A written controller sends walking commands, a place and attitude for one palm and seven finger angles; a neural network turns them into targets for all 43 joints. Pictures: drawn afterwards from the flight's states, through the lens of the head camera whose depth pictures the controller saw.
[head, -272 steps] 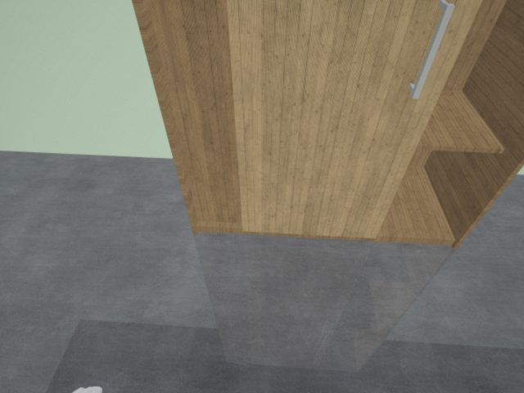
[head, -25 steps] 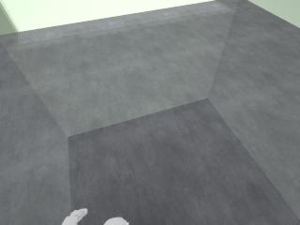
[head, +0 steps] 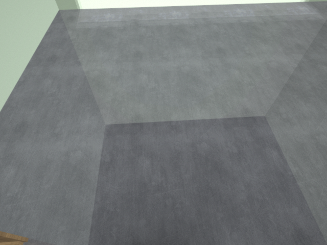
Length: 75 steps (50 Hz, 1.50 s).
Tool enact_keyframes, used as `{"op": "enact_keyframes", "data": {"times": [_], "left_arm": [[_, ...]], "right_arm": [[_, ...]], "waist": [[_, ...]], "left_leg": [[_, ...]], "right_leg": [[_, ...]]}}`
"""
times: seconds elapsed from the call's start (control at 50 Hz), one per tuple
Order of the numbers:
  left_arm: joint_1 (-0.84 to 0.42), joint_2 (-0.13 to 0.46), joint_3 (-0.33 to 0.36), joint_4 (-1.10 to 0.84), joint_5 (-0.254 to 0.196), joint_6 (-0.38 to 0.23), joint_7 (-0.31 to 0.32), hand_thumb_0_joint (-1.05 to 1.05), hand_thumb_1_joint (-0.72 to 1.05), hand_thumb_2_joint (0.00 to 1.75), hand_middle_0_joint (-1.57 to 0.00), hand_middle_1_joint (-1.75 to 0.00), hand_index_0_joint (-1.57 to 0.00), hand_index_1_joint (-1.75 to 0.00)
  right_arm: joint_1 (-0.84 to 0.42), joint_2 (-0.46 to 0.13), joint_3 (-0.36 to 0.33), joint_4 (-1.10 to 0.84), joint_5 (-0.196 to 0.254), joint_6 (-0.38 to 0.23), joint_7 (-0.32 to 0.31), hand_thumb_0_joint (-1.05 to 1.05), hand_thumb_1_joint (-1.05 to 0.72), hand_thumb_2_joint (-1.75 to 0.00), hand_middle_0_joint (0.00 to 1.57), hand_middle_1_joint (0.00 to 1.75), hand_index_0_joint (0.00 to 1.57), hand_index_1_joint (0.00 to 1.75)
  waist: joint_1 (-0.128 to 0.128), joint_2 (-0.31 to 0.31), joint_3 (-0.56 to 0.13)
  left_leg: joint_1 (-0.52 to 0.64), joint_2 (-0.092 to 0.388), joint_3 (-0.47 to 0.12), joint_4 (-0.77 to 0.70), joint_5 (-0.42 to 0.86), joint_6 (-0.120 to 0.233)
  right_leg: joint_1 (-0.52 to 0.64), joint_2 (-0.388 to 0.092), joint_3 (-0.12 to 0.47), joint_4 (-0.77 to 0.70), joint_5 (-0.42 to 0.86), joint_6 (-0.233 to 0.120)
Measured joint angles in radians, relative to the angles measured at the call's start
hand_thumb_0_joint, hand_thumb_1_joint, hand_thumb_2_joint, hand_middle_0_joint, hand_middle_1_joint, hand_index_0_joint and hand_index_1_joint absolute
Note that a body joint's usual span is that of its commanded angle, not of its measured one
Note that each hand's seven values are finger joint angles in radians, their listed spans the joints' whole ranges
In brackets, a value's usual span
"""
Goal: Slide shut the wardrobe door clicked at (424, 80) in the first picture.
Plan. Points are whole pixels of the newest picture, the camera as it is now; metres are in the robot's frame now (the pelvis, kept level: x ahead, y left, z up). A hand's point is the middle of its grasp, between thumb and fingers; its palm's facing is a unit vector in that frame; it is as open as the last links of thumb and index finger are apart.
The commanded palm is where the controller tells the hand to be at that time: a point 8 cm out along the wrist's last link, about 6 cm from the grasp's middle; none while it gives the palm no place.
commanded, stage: turn to face it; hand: left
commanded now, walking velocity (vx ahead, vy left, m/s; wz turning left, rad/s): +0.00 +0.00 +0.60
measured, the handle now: out of the picture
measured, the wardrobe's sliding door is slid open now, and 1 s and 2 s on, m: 0.37 0.37 0.37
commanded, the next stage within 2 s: none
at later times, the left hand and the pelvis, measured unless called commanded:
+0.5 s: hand out of the picture -0.07 +0.21 -0.19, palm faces +0.40 -0.88 -0.24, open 7.3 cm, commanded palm none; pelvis -0.03 +0.00 -0.02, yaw +20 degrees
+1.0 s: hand out of the picture -0.06 +0.18 -0.14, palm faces +0.60 -0.75 -0.28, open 7.3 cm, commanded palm none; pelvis -0.03 -0.04 +0.00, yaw +38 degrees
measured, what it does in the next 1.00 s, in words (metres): steps on the spot, turning left: right foot, then left foot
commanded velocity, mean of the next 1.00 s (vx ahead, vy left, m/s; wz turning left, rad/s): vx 0.00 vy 0.00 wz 0.60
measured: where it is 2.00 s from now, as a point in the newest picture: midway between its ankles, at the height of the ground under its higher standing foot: outside the picture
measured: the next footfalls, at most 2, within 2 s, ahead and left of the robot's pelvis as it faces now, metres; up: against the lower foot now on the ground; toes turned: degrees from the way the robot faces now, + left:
right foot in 0.06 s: +0.03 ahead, -0.14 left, +0.00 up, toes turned +1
left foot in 0.46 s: -0.03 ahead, +0.11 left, +0.00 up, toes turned +26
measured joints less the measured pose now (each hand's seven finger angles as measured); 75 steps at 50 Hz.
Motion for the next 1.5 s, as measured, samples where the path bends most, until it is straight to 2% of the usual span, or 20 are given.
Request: {"op": "enact_keyframes", "data": {"times": [0.04,0.08,0.12,0.16,0.22,0.4,0.46,0.52,0.62,0.78,0.86,0.94,0.98,1.04,1.2,1.26,1.3,1.34,1.4,1.5], "left_arm": [[-0.001,0.001,-0.004,-0.019,-0.001,-0.012,0.000,0.00,0.91,0.90,-0.20,-0.29,-0.20,-0.29],[-0.001,-0.009,-0.011,-0.032,0.009,-0.025,0.003,0.00,0.91,0.90,-0.20,-0.29,-0.20,-0.29],[0.007,-0.022,-0.020,-0.042,0.014,-0.027,0.004,0.00,0.91,0.90,-0.20,-0.29,-0.20,-0.29],[0.019,-0.030,-0.027,-0.047,0.017,-0.029,0.004,0.00,0.91,0.90,-0.20,-0.29,-0.20,-0.29],[0.029,-0.035,-0.037,-0.047,0.023,-0.030,0.004,0.00,0.91,0.90,-0.20,-0.29,-0.20,-0.29],[0.056,-0.017,-0.046,-0.045,0.031,-0.030,-0.009,0.00,0.90,0.90,-0.20,-0.29,-0.21,-0.30],[0.079,0.008,-0.033,-0.040,0.023,-0.020,-0.012,0.00,0.90,0.90,-0.20,-0.30,-0.21,-0.30],[0.076,0.046,-0.014,-0.021,0.019,0.012,-0.009,0.00,0.91,0.90,-0.20,-0.29,-0.21,-0.30],[0.053,0.063,0.001,-0.018,0.016,0.023,-0.014,0.00,0.91,0.90,-0.20,-0.29,-0.20,-0.29],[0.005,0.041,-0.006,-0.069,0.009,0.010,-0.010,0.00,0.91,0.90,-0.20,-0.29,-0.20,-0.29],[-0.009,0.019,-0.020,-0.098,0.004,-0.012,-0.009,0.00,0.91,0.90,-0.20,-0.29,-0.20,-0.29],[-0.003,-0.019,-0.043,-0.110,0.015,-0.035,-0.004,0.00,0.91,0.90,-0.20,-0.29,-0.20,-0.29],[0.008,-0.033,-0.048,-0.107,0.017,-0.033,-0.002,0.00,0.91,0.90,-0.20,-0.29,-0.21,-0.30],[0.019,-0.042,-0.054,-0.095,0.021,-0.029,0.000,0.00,0.91,0.90,-0.20,-0.29,-0.21,-0.30],[0.040,-0.019,-0.051,-0.072,0.029,-0.026,-0.009,0.00,0.90,0.90,-0.20,-0.30,-0.21,-0.30],[0.057,0.009,-0.037,-0.063,0.024,-0.018,-0.011,0.00,0.90,0.90,-0.20,-0.30,-0.21,-0.30],[0.064,0.034,-0.023,-0.053,0.017,-0.001,-0.012,0.00,0.90,0.90,-0.20,-0.30,-0.21,-0.30],[0.060,0.053,-0.011,-0.034,0.017,0.023,-0.005,0.00,0.91,0.90,-0.20,-0.29,-0.21,-0.30],[0.044,0.068,0.002,-0.020,0.016,0.030,-0.009,0.00,0.91,0.90,-0.20,-0.29,-0.20,-0.29],[0.023,0.070,-0.001,-0.042,0.014,0.015,-0.012,0.00,0.91,0.90,-0.20,-0.29,-0.20,-0.29]], "right_arm": [[-0.003,-0.017,-0.010,-0.008,0.004,0.010,0.004,0.00,-0.90,-0.90,0.20,0.30,0.20,0.30],[-0.010,-0.041,-0.025,-0.012,0.008,0.023,0.007,0.00,-0.90,-0.90,0.20,0.30,0.20,0.30],[-0.021,-0.061,-0.036,-0.011,0.003,0.037,0.010,0.00,-0.90,-0.90,0.20,0.30,0.20,0.29],[-0.038,-0.076,-0.042,-0.013,0.000,0.043,0.017,0.00,-0.91,-0.90,0.20,0.30,0.19,0.29],[-0.060,-0.086,-0.043,-0.026,0.002,0.041,0.025,0.00,-0.91,-0.90,0.20,0.30,0.19,0.29],[-0.138,-0.076,-0.017,-0.060,0.011,0.037,0.033,0.00,-0.91,-0.90,0.19,0.30,0.19,0.29],[-0.148,-0.072,-0.004,-0.085,0.010,0.016,0.036,0.00,-0.91,-0.90,0.19,0.30,0.19,0.29],[-0.160,-0.047,0.007,-0.098,0.010,-0.009,0.033,0.00,-0.91,-0.90,0.19,0.30,0.19,0.29],[-0.132,-0.026,0.019,-0.092,0.006,-0.011,0.016,0.00,-0.90,-0.90,0.20,0.30,0.20,0.29],[-0.078,-0.017,0.012,-0.059,0.002,0.005,0.019,0.00,-0.90,-0.90,0.20,0.30,0.20,0.30],[-0.050,-0.027,-0.002,-0.049,0.005,0.018,0.019,0.00,-0.90,-0.90,0.20,0.30,0.20,0.30],[-0.033,-0.054,-0.025,-0.033,0.007,0.036,0.020,0.00,-0.90,-0.90,0.20,0.30,0.20,0.29],[-0.032,-0.063,-0.031,-0.026,0.003,0.044,0.026,0.00,-0.90,-0.90,0.20,0.30,0.20,0.29],[-0.035,-0.069,-0.033,-0.025,0.003,0.045,0.035,0.00,-0.91,-0.90,0.20,0.30,0.19,0.29],[-0.077,-0.063,-0.017,-0.032,0.011,0.044,0.039,0.00,-0.91,-0.90,0.19,0.30,0.19,0.29],[-0.092,-0.061,-0.009,-0.054,0.012,0.025,0.039,0.00,-0.91,-0.90,0.19,0.30,0.19,0.29],[-0.105,-0.055,-0.006,-0.069,0.010,0.006,0.038,0.00,-0.91,-0.90,0.19,0.30,0.19,0.29],[-0.111,-0.046,0.001,-0.078,0.010,-0.010,0.031,0.00,-0.91,-0.90,0.20,0.30,0.19,0.29],[-0.102,-0.033,0.010,-0.081,0.006,-0.017,0.016,0.00,-0.91,-0.90,0.20,0.30,0.20,0.29],[-0.081,-0.020,0.021,-0.068,0.008,-0.014,0.010,0.00,-0.90,-0.90,0.20,0.30,0.20,0.29]], "waist": [[0.003,0.007,-0.008],[0.008,0.027,-0.013],[0.011,0.032,-0.019],[0.013,0.024,-0.021],[0.010,0.003,-0.017],[0.053,-0.056,0.016],[0.060,-0.067,0.011],[0.068,-0.100,0.024],[0.057,-0.076,0.019],[0.026,-0.027,0.010],[0.011,-0.003,-0.001],[0.007,0.029,-0.006],[0.005,0.025,-0.008],[0.000,0.008,-0.005],[0.029,-0.051,0.021],[0.039,-0.070,0.022],[0.044,-0.092,0.024],[0.045,-0.095,0.024],[0.041,-0.084,0.017],[0.040,-0.065,0.007]], "left_leg": [[-0.025,-0.014,-0.025,0.034,-0.007,-0.016],[-0.076,-0.017,-0.031,0.155,-0.128,-0.023],[-0.139,-0.024,-0.001,0.361,-0.240,-0.028],[-0.184,-0.012,0.038,0.539,-0.235,-0.038],[-0.193,0.018,0.082,0.630,-0.212,-0.058],[-0.029,0.049,0.151,0.297,-0.247,-0.060],[0.062,0.044,0.173,0.092,-0.103,-0.031],[0.038,0.021,0.166,0.138,-0.130,0.021],[0.058,0.006,0.113,0.067,-0.098,0.031],[0.053,-0.022,0.025,0.015,-0.047,0.023],[0.015,-0.040,-0.024,0.066,-0.060,0.000],[-0.099,-0.047,-0.012,0.385,-0.263,-0.021],[-0.149,-0.034,0.025,0.560,-0.252,-0.033],[-0.166,0.003,0.066,0.643,-0.218,-0.054],[-0.052,0.049,0.136,0.353,-0.252,-0.063],[0.031,0.041,0.163,0.153,-0.157,-0.047],[0.028,0.021,0.161,0.139,-0.111,0.008],[0.018,0.016,0.148,0.160,-0.146,0.039],[0.039,0.006,0.114,0.102,-0.123,0.043],[0.081,-0.020,0.066,0.000,-0.062,0.055]], "right_leg": [[0.064,0.002,-0.011,-0.154,0.083,-0.007],[0.081,0.001,-0.037,-0.191,0.116,-0.049],[0.092,-0.018,-0.067,-0.181,0.115,-0.068],[0.114,-0.036,-0.091,-0.200,0.122,-0.071],[0.139,-0.065,-0.127,-0.223,0.132,-0.071],[0.130,-0.138,-0.233,-0.182,0.110,-0.047],[0.094,-0.165,-0.266,-0.095,0.070,-0.023],[-0.016,-0.148,-0.150,0.168,-0.089,0.009],[-0.125,-0.092,-0.051,0.354,-0.008,0.025],[-0.071,-0.043,-0.003,0.130,0.007,0.025],[0.042,-0.012,-0.016,-0.120,0.094,0.013],[0.076,-0.022,-0.072,-0.158,0.123,-0.063],[0.100,-0.038,-0.094,-0.183,0.127,-0.069],[0.129,-0.063,-0.126,-0.217,0.140,-0.066],[0.137,-0.132,-0.216,-0.200,0.124,-0.036],[0.111,-0.164,-0.247,-0.129,0.088,-0.010],[0.047,-0.181,-0.204,0.009,-0.010,0.007],[-0.033,-0.146,-0.120,0.196,-0.100,0.015],[-0.112,-0.107,-0.057,0.358,-0.033,0.021],[-0.141,-0.081,-0.014,0.344,0.044,0.036]]}}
